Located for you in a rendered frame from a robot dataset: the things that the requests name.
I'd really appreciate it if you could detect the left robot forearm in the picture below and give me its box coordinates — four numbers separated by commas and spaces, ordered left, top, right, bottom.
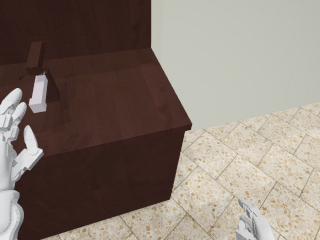
0, 190, 24, 240

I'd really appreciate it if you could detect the tap lever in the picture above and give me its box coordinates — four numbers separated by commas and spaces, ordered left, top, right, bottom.
29, 73, 48, 113

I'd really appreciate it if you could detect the counter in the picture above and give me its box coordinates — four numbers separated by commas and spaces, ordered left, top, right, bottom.
0, 0, 192, 240

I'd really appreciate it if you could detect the right robot hand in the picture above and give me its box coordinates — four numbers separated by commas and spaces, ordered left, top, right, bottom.
236, 198, 276, 240

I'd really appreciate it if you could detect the left robot hand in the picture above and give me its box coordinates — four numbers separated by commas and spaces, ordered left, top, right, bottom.
0, 88, 44, 192

